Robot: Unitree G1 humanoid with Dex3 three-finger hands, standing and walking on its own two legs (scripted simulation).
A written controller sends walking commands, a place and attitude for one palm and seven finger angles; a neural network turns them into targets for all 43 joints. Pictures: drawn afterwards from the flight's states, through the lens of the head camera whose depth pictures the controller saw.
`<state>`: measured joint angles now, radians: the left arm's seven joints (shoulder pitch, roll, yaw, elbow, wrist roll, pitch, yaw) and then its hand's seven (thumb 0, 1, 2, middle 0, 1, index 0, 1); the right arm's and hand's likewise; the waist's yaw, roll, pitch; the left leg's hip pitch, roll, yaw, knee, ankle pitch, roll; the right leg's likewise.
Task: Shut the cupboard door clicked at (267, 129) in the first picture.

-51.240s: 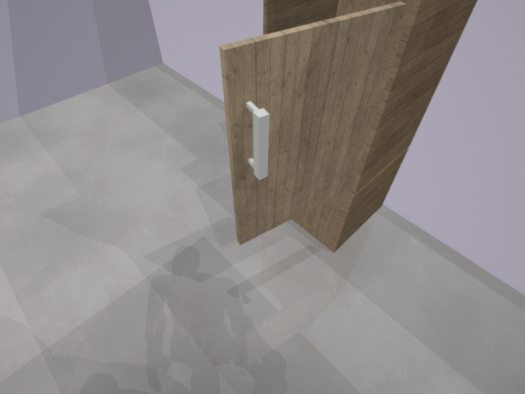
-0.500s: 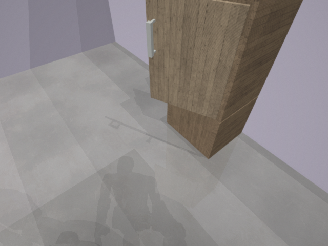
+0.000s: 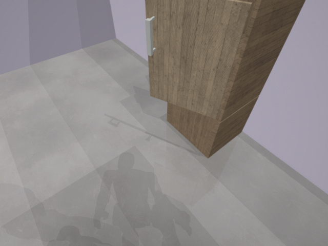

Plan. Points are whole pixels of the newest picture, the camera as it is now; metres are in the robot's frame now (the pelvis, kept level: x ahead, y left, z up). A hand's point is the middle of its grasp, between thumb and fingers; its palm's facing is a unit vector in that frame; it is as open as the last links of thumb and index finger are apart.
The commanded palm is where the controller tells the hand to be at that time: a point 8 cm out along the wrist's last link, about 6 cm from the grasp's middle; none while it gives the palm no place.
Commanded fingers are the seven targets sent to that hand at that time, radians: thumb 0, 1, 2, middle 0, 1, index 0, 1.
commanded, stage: walk to a spot facing it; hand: left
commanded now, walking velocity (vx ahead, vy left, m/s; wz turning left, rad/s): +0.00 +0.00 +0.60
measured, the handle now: (151, 36) +0.97 +0.10 +0.05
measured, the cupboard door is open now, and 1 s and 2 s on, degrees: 24 24 24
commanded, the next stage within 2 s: turn to face it in 1.82 s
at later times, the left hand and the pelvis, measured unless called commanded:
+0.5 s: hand out of the picture +0.03 +0.23 -0.17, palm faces +0.27 -0.93 -0.25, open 7.4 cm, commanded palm none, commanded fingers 0.00 0.90 0.90 -0.20 -0.30 -0.20 -0.30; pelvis -0.01 +0.00 +0.00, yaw +16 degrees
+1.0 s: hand out of the picture -0.10 +0.19 -0.19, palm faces +0.59 -0.76 -0.26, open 7.4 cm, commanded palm none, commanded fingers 0.00 0.90 0.90 -0.20 -0.30 -0.20 -0.30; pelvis +0.00 -0.02 -0.03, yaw +37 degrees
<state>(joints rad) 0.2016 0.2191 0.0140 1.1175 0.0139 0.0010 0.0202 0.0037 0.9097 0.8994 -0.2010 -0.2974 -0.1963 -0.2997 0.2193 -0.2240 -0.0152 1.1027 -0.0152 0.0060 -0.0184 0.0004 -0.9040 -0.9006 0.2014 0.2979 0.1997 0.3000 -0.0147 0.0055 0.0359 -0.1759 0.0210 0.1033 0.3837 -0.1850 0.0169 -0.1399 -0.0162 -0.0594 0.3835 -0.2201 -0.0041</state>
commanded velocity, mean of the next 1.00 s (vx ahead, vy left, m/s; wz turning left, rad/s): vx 0.06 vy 0.00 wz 0.60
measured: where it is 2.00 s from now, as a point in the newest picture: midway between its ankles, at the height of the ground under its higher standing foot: outside the picture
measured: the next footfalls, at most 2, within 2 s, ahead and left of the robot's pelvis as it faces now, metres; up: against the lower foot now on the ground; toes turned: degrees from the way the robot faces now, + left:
right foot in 0.62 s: +0.07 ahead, -0.14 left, +0.00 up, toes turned +23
left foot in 0.94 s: -0.03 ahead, +0.12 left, +0.00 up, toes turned +39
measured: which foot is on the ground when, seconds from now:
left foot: down 0.00-0.62, up 0.64-0.92, down 0.94-1.00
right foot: down 0.00-0.22, up 0.24-0.60, down 0.62-0.94, up 0.96-1.00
